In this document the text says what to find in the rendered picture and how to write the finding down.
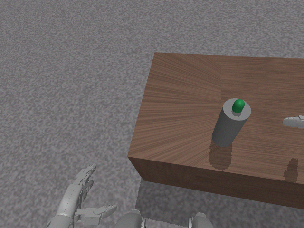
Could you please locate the bottle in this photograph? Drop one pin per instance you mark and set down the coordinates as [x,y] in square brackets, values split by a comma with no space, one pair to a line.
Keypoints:
[233,116]

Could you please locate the left robot arm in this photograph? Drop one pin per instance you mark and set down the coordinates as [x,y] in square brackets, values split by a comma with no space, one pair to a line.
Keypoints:
[60,221]

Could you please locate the left robot hand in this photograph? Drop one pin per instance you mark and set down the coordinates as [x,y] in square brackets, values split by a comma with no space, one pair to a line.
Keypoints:
[75,194]

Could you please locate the right robot hand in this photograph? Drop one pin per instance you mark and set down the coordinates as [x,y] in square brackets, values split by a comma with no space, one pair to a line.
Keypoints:
[294,121]

